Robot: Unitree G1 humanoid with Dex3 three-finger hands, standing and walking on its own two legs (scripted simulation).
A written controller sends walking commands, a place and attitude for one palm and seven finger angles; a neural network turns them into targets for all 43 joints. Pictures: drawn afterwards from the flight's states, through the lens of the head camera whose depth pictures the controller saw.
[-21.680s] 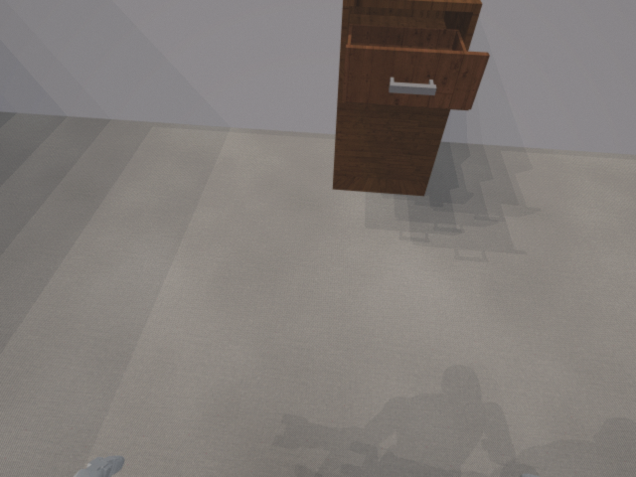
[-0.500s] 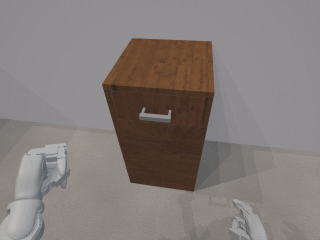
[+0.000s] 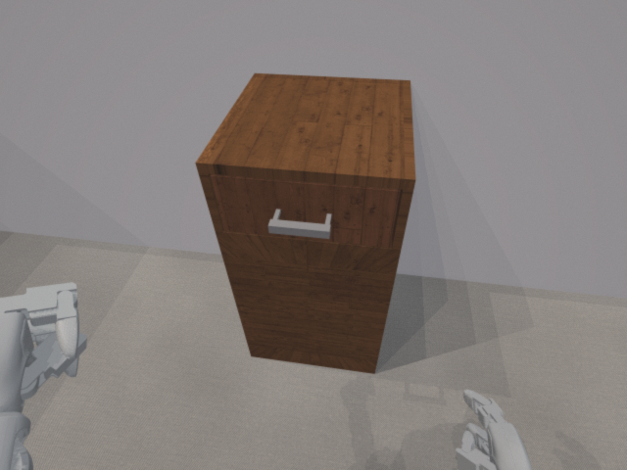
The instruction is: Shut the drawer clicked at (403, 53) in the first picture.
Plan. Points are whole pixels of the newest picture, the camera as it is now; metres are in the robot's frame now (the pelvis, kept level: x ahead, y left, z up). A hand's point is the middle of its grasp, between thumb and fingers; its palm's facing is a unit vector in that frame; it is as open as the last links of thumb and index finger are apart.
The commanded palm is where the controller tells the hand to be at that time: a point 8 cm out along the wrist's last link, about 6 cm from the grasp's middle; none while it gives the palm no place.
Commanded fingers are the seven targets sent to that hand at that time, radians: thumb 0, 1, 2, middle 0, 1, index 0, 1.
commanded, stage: step back with the hand held close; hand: left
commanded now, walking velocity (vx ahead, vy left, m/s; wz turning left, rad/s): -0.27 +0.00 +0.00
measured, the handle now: (301, 222) +0.60 +0.10 -0.06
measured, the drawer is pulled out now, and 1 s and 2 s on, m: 0.00 0.00 0.00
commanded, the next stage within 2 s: stop stepping back and stand still in 1.28 s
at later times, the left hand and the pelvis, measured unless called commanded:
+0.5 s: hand (46, 383) +0.15 +0.26 +0.16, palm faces +0.32 -0.80 -0.51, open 3.3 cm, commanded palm +0.09 +0.30 +0.17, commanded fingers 0.00 0.90 0.90 -1.40 -1.60 -1.40 -1.60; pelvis -0.05 +0.02 -0.01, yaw -1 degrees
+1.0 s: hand (14, 432) +0.11 +0.26 +0.15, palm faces +0.29 -0.81 -0.50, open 3.3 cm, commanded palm +0.03 +0.30 +0.17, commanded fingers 0.00 0.90 0.90 -1.40 -1.60 -1.40 -1.60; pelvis -0.10 +0.02 +0.00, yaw -1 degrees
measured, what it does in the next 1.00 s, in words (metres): walks backwards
